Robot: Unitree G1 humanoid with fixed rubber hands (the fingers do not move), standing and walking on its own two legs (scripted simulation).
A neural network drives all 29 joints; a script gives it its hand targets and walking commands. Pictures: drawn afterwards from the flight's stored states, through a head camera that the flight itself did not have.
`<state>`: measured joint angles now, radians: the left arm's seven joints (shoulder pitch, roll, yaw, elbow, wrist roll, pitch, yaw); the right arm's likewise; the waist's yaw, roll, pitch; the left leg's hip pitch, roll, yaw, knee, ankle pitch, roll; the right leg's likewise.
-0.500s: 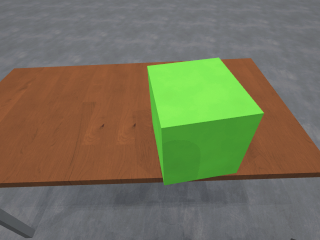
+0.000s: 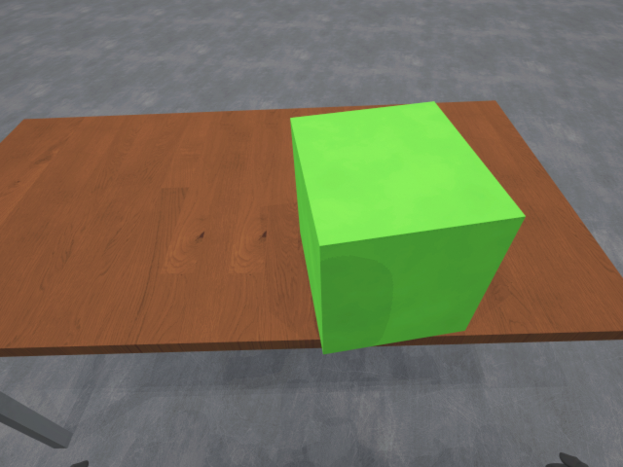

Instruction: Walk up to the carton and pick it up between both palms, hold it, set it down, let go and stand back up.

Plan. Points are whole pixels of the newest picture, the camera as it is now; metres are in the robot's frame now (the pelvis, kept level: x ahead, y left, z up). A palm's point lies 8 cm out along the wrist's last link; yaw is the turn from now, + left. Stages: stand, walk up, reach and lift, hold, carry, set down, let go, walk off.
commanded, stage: walk up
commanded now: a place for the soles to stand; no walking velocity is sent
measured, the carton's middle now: (379, 226) +0.45 -0.09 +0.06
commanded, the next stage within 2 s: none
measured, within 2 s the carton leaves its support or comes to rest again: neither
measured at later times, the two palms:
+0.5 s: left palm out of the picture +0.14 +0.24 -0.07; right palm out of the picture +0.08 -0.42 -0.08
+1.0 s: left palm out of the picture +0.11 +0.24 -0.10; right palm out of the picture +0.08 -0.42 -0.06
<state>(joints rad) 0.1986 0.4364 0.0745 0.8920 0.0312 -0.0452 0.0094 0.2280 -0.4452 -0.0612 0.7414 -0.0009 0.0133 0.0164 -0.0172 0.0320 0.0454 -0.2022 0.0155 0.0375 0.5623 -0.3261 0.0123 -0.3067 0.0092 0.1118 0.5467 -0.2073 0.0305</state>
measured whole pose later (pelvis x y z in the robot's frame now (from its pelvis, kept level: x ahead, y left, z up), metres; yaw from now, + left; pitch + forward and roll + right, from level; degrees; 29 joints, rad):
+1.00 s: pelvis +0.02 -0.08 +0.00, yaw -4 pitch -3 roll +0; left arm 0.29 0.44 0.07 0.79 0.03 0.05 -0.05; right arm 0.27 -0.45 -0.06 0.74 0.00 -0.04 -0.03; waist -0.02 -0.04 0.07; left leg -0.31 0.06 0.03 0.58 -0.23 -0.01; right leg -0.26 0.05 0.11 0.73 -0.49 0.00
